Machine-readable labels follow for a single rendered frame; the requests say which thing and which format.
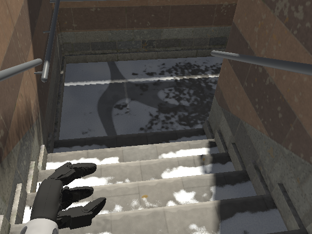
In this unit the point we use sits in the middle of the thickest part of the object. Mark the left robot hand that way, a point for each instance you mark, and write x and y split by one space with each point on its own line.
52 197

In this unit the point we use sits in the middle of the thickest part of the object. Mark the robot left forearm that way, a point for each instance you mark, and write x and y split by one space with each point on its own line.
40 226

